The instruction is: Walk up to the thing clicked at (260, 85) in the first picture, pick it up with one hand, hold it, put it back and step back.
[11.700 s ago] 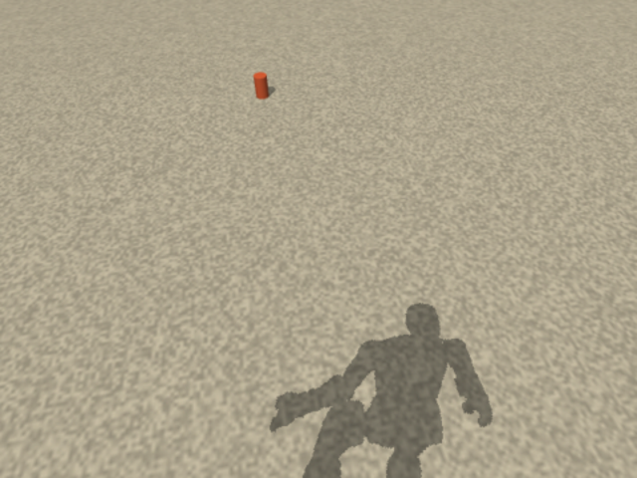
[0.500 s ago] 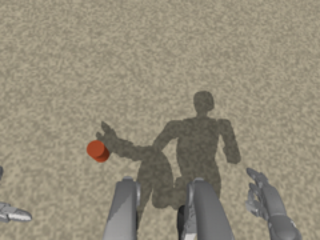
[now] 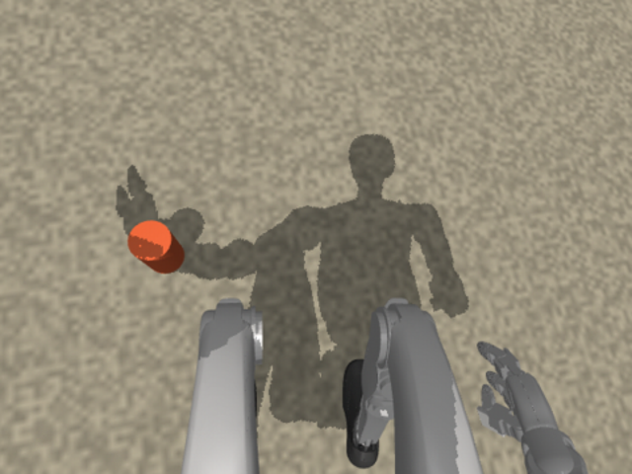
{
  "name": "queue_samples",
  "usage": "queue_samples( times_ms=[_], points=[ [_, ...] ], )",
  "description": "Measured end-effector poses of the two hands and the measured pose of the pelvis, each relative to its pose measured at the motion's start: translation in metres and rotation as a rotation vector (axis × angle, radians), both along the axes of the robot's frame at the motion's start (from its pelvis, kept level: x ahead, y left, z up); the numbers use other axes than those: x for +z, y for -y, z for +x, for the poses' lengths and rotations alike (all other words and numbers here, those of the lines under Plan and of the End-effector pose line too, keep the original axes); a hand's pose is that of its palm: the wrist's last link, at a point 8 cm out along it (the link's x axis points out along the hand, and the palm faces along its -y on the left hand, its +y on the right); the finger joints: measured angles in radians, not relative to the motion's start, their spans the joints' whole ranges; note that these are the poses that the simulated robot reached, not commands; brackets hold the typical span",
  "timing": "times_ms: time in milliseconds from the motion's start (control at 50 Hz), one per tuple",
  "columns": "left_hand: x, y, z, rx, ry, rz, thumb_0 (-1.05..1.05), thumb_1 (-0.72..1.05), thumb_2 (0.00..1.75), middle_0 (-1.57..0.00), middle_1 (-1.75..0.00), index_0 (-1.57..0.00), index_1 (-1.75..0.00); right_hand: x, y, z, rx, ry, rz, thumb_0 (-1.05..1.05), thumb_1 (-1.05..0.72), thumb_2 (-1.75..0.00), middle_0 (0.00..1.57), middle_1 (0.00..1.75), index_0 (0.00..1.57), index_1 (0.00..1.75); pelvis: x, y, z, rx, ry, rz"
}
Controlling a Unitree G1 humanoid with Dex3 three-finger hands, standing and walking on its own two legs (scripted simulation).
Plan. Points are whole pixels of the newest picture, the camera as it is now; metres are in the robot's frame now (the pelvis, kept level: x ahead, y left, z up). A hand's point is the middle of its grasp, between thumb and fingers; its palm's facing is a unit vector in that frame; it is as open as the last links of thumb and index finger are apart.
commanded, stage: go down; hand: left
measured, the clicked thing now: (158, 248) +0.44 +0.31 -0.39
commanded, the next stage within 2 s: approach in 1.16 s
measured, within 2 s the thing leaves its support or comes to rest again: neither
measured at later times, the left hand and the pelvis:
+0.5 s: hand out of the picture +0.30 +0.46 -0.05, palm faces +0.34 -0.93 -0.10, open 17.5 cm; pelvis -0.01 +0.00 -0.05, yaw -1 degrees
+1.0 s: hand out of the picture +0.31 +0.47 -0.07, palm faces +0.35 -0.93 -0.08, open 17.5 cm; pelvis -0.01 +0.00 -0.08, yaw -2 degrees
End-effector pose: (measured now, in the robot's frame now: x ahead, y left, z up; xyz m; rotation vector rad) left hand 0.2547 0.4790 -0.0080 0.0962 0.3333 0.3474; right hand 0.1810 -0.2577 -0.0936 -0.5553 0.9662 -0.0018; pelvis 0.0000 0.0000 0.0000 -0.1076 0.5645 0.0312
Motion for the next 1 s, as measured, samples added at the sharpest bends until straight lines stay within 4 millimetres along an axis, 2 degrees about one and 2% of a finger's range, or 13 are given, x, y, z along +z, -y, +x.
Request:
queue_samples(
  times_ms=[180,540,1000],
  points=[
    [-0.016,-0.009,0.006,-0.004,0.055,-0.003,-0.01,-0.58,0.1,-0.03,-0.12,-0.06,-0.09,-0.017,0.003,-0.008,0.012,-0.014,-0.034,0.01,-0.88,-0.89,0.21,0.3,0.21,0.3,-0.023,-0.003,-0.005,-0.006,0.009,-0.013],
    [-0.039,-0.024,0.013,0.01,0.132,-0.005,-0.01,-0.59,0.1,-0.03,-0.13,-0.05,-0.09,-0.054,0.004,-0.008,0.064,-0.041,-0.053,0.01,-0.88,-0.89,0.21,0.3,0.21,0.3,-0.058,-0.001,-0.008,-0.01,0.019,-0.017],
    [-0.055,-0.033,0.015,0.015,0.187,-0.009,-0.01,-0.58,0.12,-0.02,-0.14,-0.05,-0.11,-0.07,0.005,-0.01,0.083,-0.05,-0.075,0.01,-0.89,-0.89,0.21,0.3,0.21,0.3,-0.08,-0.003,-0.012,-0.014,0.042,-0.026]
  ],
)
